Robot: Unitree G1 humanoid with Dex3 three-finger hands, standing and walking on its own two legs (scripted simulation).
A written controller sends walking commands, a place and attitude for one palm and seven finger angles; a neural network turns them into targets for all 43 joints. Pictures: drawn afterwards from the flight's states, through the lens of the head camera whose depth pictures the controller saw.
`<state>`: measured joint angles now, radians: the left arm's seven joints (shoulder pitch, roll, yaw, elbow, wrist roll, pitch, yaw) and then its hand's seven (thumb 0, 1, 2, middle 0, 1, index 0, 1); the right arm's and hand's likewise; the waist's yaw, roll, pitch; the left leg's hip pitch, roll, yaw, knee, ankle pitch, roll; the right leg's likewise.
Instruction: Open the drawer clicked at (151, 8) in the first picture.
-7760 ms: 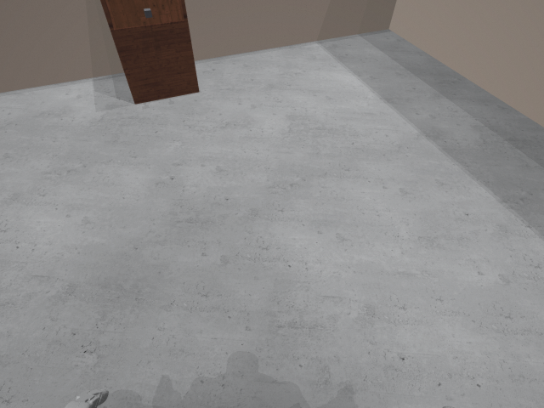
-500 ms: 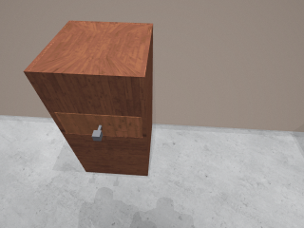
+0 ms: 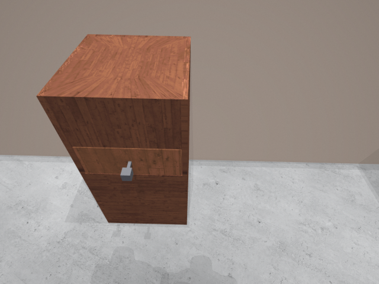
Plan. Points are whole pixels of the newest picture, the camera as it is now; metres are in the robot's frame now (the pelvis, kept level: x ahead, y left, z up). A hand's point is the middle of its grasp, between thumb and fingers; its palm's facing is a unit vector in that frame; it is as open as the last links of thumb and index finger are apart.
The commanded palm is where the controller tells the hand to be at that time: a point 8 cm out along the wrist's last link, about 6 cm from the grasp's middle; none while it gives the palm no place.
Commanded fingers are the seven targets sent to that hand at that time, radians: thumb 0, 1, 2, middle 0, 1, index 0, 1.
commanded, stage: look again from close up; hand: left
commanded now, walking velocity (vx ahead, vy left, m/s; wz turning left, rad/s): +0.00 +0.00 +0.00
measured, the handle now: (128, 170) +0.54 +0.25 -0.22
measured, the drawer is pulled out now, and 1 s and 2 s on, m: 0.00 0.00 0.00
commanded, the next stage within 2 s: raise the hand with hooked fingers in 0.18 s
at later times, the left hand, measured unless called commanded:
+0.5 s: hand (89, 251) +0.20 +0.23 -0.05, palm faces -0.05 -0.68 -0.73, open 7.6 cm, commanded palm +0.13 +0.25 -0.04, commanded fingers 0.00 0.62 0.78 -0.22 -0.48 -0.22 -0.48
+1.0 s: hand (92, 231) +0.23 +0.22 -0.01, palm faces +0.17 -0.06 -0.98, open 10.3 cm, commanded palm +0.19 +0.23 +0.03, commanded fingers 0.00 0.04 0.53 -0.26 -0.86 -0.26 -0.86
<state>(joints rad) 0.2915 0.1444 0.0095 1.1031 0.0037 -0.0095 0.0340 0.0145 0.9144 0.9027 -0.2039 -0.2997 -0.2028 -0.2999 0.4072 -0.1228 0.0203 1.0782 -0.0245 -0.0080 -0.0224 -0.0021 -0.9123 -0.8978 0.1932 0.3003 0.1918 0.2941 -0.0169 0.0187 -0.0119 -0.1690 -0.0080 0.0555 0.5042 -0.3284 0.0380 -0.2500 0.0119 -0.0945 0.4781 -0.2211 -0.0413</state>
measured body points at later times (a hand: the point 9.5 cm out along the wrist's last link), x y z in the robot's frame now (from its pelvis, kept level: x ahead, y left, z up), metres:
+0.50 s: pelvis +0.02 +0.03 -0.01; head +0.03 +0.00 +0.44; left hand +0.20 +0.26 -0.01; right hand +0.12 -0.23 -0.13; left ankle -0.03 +0.09 -0.74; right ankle +0.02 -0.08 -0.74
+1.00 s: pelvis +0.01 -0.03 -0.05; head +0.06 -0.06 +0.39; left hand +0.22 +0.22 +0.04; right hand +0.28 -0.19 -0.14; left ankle -0.03 +0.09 -0.74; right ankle +0.02 -0.08 -0.74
